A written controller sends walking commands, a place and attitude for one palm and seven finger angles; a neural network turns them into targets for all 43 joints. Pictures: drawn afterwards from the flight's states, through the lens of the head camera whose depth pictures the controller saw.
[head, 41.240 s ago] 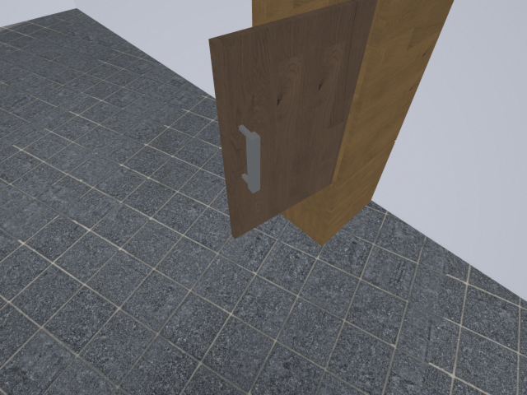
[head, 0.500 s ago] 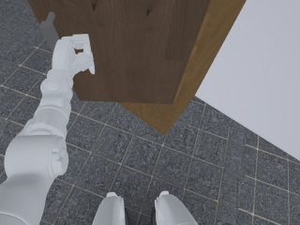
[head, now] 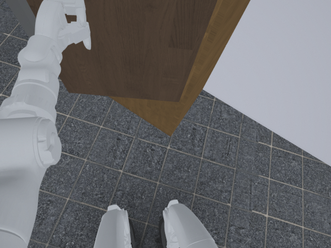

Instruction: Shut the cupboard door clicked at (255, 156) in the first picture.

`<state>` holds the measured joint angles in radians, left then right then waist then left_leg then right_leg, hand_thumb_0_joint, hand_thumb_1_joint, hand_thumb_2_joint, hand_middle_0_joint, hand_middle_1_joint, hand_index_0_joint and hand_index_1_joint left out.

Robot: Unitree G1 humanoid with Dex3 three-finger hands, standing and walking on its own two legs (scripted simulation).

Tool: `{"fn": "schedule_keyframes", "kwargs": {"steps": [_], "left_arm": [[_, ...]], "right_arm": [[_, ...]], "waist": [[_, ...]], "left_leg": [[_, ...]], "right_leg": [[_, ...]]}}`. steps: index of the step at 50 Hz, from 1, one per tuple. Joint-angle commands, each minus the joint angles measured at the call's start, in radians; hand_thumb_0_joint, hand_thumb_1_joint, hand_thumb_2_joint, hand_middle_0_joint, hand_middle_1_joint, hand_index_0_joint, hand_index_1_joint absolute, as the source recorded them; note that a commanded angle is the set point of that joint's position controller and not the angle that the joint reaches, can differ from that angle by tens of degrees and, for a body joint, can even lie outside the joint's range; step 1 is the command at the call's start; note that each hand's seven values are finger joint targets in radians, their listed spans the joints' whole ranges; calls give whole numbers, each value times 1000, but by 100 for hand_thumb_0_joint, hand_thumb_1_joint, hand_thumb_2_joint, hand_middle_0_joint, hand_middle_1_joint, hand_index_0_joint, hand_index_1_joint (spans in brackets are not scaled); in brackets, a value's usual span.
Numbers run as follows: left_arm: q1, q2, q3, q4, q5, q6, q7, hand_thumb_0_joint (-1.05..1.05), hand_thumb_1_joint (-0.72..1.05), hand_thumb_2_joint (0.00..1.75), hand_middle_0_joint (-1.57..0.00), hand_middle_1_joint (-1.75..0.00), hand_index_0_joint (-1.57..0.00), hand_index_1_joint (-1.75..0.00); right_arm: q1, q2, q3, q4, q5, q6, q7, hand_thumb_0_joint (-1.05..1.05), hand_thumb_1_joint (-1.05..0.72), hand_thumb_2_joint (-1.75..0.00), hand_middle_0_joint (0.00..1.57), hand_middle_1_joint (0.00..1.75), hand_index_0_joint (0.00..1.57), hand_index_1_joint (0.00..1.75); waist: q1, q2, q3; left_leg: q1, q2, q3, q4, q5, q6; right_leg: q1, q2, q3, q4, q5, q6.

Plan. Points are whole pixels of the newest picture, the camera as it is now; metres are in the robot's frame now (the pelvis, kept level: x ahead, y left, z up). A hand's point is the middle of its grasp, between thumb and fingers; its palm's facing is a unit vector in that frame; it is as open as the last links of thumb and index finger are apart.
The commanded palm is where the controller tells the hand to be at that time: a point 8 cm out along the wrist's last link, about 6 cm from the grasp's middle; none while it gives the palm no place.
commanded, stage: push the door shut along its arc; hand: left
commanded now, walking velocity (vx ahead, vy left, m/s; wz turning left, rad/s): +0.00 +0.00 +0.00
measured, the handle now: (36, 23) +0.61 +0.19 +0.09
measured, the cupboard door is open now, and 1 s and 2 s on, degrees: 31 21 21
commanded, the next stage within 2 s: pull the fist back off the door in 0.20 s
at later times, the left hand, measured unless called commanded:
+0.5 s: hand (95, 15) +0.62 +0.07 +0.10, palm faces +0.20 -0.98 +0.03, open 2.8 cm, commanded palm +0.59 +0.08 +0.10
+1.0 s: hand (106, 40) +0.55 +0.05 +0.10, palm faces +0.17 -0.99 -0.02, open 3.1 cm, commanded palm +0.50 +0.09 +0.10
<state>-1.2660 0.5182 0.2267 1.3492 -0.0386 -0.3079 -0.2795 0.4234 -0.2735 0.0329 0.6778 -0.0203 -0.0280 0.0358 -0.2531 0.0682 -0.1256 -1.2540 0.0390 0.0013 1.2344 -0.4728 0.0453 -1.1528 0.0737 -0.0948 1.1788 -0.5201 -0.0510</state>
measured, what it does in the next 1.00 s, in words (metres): stands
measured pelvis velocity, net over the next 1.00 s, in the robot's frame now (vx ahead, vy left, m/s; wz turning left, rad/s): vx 0.04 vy -0.01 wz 0.01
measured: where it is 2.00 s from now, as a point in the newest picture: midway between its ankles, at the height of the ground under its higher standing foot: outside the picture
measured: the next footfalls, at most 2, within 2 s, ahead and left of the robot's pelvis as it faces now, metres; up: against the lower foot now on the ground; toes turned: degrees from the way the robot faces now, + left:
none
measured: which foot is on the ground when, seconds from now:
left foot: down 0.00-1.00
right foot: down 0.00-1.00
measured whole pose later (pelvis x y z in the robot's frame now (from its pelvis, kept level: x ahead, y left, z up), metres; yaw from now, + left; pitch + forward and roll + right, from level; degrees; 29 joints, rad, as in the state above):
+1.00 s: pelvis +0.04 -0.01 +0.03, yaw +1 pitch +25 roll -1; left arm -0.93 0.15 0.22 1.14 0.05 -0.47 0.33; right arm 0.44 -0.25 -0.04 0.68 -0.09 0.01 0.14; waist -0.18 0.05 -0.17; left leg -1.03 0.03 0.03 1.07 -0.47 0.02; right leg -0.95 0.07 -0.05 1.04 -0.52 -0.06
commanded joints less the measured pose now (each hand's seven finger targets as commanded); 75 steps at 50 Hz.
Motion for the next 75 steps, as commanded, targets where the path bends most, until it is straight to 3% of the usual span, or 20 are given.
{"fn": "schedule_keyframes", "kwargs": {"steps": [1, 15, 16, 19, 21, 23, 24, 27, 30, 37, 39, 42, 50, 54, 57, 65, 67, 69, 73, 75], "left_arm": [[-643, 104, -6, -198, -10, -43, -8, 0, 90, 90, -130, -150, -130, -150], [-807, 70, -52, -155, 32, 29, -20, 0, 90, 90, -130, -150, -130, -150], [-795, 122, 164, -173, -41, 50, 184, 0, 90, 90, -130, -150, -130, -150], [-720, 10, 153, -144, 29, 59, 467, 0, 90, 90, -130, -150, -130, -150], [-717, 34, 174, -204, 123, 13, 627, 0, 90, 90, -130, -150, -130, -150], [-722, 27, 125, -203, 241, -32, 704, 0, 90, 90, -130, -150, -130, -150], [-721, 13, 95, -213, 267, -50, 712, 0, 90, 90, -130, -150, -130, -150], [-682, -11, 54, -224, 246, -79, 665, 0, 90, 90, -130, -150, -130, -150], [-581, 28, 120, -236, 170, -85, 607, 0, 90, 90, -130, -150, -130, -150], [-338, -79, 107, -284, 122, -167, 609, 0, 90, 90, -130, -150, -130, -150], [-292, -138, 72, -333, 119, -197, 608, 0, 90, 90, -130, -150, -130, -150], [-202, -209, 27, -338, 108, -209, 601, 0, 90, 90, -130, -150, -130, -150], [-101, -357, -86, -483, 98, -273, 621, 0, 90, 90, -130, -150, -130, -150], [-76, -368, -102, -497, 111, -281, 644, 0, 90, 90, -130, -150, -130, -150], [-82, -315, -60, -465, 107, -273, 657, 0, 90, 90, -130, -150, -130, -150], [-167, -283, -48, -343, 104, -262, 644, 0, 90, 90, -130, -150, -130, -150], [-66, -184, 40, -383, 84, -255, 624, 0, 90, 90, -130, -150, -130, -150], [33, -197, 33, -458, 71, -254, 592, 0, 90, 90, -130, -150, -130, -150], [274, -213, 22, -647, 21, -209, 530, 0, 90, 90, -130, -150, -130, -150], [344, -243, -13, -769, -15, -175, 502, 0, 90, 90, -130, -150, -130, -150]], "right_arm": [[226, -202, -72, -1, -3, -19, -15, 0, -90, -90, 20, 30, 20, 30], [251, -212, -67, 33, -21, -53, -18, 0, -90, -90, 20, 30, 20, 30], [285, -190, -47, -7, -42, -52, -12, 0, -90, -90, 20, 30, 20, 30], [296, -175, -59, -12, -82, -49, 38, 0, -90, -90, 20, 30, 20, 30], [298, -168, -65, -15, -113, -45, 73, 0, -90, -90, 20, 30, 20, 30], [311, -172, -79, 5, -129, -36, 103, 0, -90, -90, 20, 30, 20, 30], [314, -172, -90, 7, -128, -29, 112, 0, -90, -90, 20, 30, 20, 30], [312, -170, -99, 6, -111, -14, 116, 0, -90, -90, 20, 30, 20, 30], [305, -166, -94, -10, -91, 0, 103, 0, -90, -90, 20, 30, 20, 30], [289, -143, -103, -17, -85, 11, 102, 0, -90, -90, 20, 30, 20, 30], [277, -136, -110, -22, -84, 11, 104, 0, -90, -90, 20, 30, 20, 30], [258, -131, -121, -20, -76, 21, 106, 0, -90, -90, 20, 30, 20, 30], [176, -106, -135, -31, -70, 34, 100, 0, -90, -90, 20, 30, 20, 30], [132, -101, -135, -39, -67, 44, 89, 0, -90, -90, 20, 30, 20, 30], [103, -99, -128, -40, -64, 51, 74, 0, -90, -90, 20, 30, 20, 30], [65, -97, -111, -35, -59, 39, 51, 0, -90, -90, 20, 30, 20, 30], [59, -103, -108, -65, -52, 44, 47, 0, -90, -90, 20, 30, 20, 30], [56, -93, -103, -95, -43, 47, 47, 0, -90, -90, 20, 30, 20, 30], [44, -94, -104, -147, -12, 51, 41, 0, -90, -90, 20, 30, 20, 30], [24, -93, -103, -164, 7, 49, 32, 0, -90, -90, 20, 30, 20, 30]], "waist": [[-106, 148, -534], [-158, 232, -571], [-97, 228, -580], [-100, 178, -601], [-78, 210, -639], [-99, 208, -651], [-108, 202, -647], [-100, 188, -658], [-50, 157, -685], [-5, 42, -573], [13, 64, -578], [16, 1, -522], [51, 30, -524], [60, 2, -516], [56, -76, -486], [28, -87, -478], [93, -94, -552], [137, -59, -606], [180, -138, -574], [180, -173, -498]], "left_leg": [[574, 7, -132, -65, 324, 10], [601, 14, -167, -12, 338, 9], [542, 26, -181, -45, 292, -2], [532, 25, -183, -67, 275, -13], [534, 19, -159, -58, 319, -20], [553, 23, -161, -50, 361, -25], [558, 22, -150, -55, 351, -24], [573, 10, -129, -95, 335, -21], [568, -1, -105, -128, 373, -19], [552, -13, -56, -177, 412, -16], [598, -17, -49, -185, 459, -20], [583, -24, -32, -196, 449, -18], [678, -33, -22, -204, 500, -24], [662, -41, -11, -208, 457, -19], [573, -51, 0, -209, 378, -10], [500, -58, -5, -204, 268, -5], [495, -61, 5, -227, 278, -8], [540, -63, 16, -255, 336, -11], [585, -64, 36, -321, 362, -6], [615, -63, 42, -362, 332, -2]], "right_leg": [[3, -4, 75, -163, 242, 16], [-143, 3, 47, -112, 221, 10], [-90, -7, 49, -113, 210, 15], [-72, -10, 41, -114, 201, 35], [-46, -11, 41, -111, 222, 38], [-62, -6, 36, -103, 240, 36], [-43, -5, 41, -119, 239, 37], [60, -4, 52, -161, 265, 31], [192, -1, 64, -185, 339, 30], [313, -3, 74, -229, 454, 38], [324, -5, 73, -227, 503, 36], [362, -9, 80, -246, 543, 41], [365, -21, 80, -237, 593, 41], [387, -29, 92, -242, 594, 48], [446, -40, 118, -257, 604, 65], [430, -51, 141, -273, 507, 77], [543, -55, 160, -280, 546, 76], [622, -54, 158, -279, 630, 74], [769, -55, 165, -337, 760, 91], [795, -58, 169, -392, 760, 107]]}}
